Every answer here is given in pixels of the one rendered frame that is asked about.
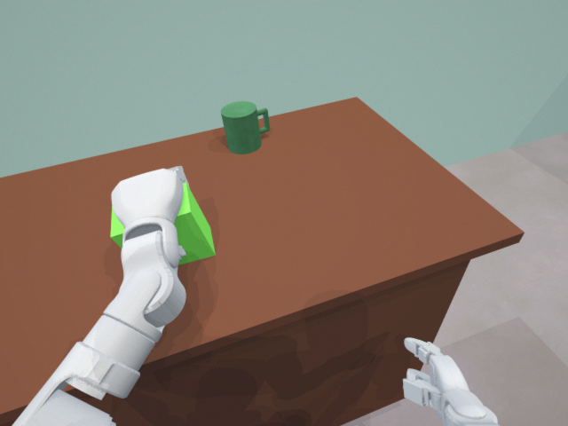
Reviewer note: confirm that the robot right hand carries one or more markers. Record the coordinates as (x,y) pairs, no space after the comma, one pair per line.
(427,390)

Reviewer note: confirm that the robot left upper arm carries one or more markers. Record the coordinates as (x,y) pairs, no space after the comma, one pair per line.
(62,409)

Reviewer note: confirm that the robot left forearm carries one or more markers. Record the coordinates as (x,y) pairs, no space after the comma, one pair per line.
(150,297)

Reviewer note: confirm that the table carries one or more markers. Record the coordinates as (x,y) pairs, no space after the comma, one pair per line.
(335,241)

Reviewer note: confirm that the robot left hand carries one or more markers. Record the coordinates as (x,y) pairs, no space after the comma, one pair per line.
(157,193)

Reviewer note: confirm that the sponge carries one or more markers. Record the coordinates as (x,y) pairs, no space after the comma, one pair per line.
(193,230)

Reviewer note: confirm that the robot right forearm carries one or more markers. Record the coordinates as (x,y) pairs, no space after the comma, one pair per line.
(462,408)

